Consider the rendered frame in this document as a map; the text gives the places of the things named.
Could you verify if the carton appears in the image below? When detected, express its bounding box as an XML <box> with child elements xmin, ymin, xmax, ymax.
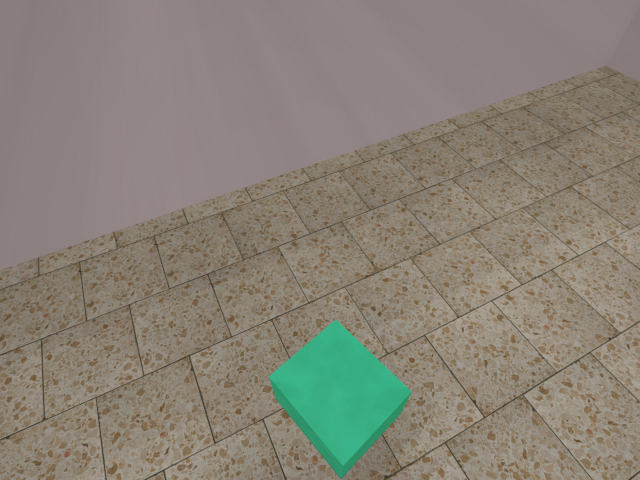
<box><xmin>269</xmin><ymin>320</ymin><xmax>412</xmax><ymax>479</ymax></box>

